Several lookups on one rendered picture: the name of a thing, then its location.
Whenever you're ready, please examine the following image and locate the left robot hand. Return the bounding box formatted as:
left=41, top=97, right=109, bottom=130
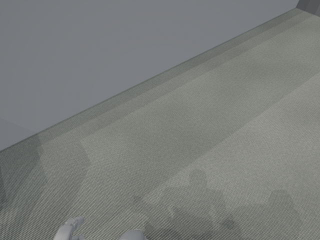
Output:
left=53, top=216, right=85, bottom=240

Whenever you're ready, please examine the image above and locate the left robot thigh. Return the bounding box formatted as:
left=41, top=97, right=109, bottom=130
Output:
left=118, top=230, right=148, bottom=240

